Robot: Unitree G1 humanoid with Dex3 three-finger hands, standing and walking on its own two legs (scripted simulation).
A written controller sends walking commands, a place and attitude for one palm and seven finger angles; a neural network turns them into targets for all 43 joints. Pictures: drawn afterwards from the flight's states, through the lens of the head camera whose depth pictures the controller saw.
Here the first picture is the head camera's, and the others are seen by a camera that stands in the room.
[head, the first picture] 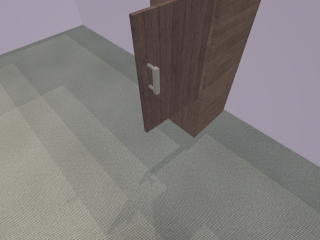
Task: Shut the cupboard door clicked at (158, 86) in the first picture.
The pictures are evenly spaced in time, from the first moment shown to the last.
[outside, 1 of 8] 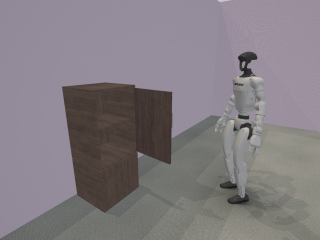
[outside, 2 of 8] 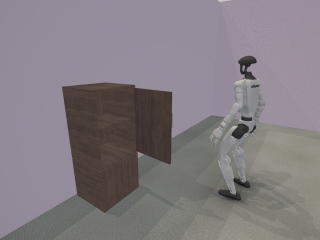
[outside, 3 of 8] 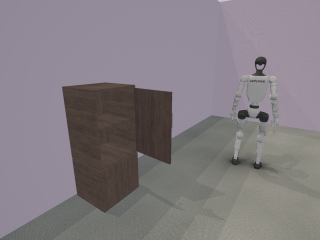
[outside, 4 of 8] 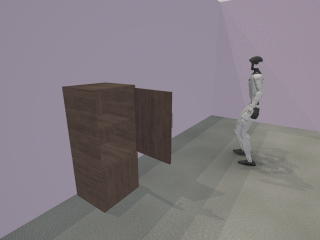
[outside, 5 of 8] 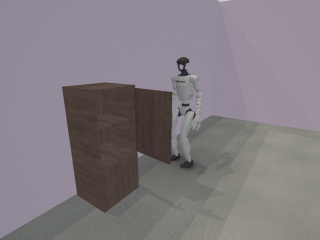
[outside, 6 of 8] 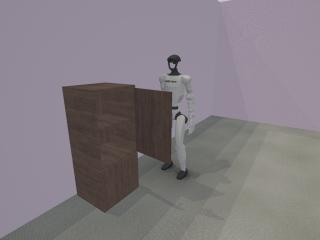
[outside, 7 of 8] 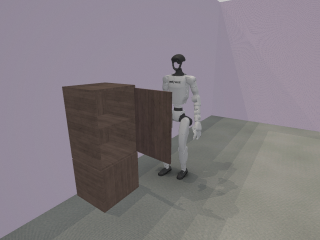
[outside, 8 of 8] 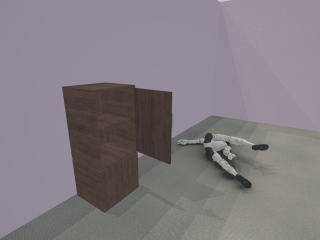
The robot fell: yes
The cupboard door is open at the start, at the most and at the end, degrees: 85 85 85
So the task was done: no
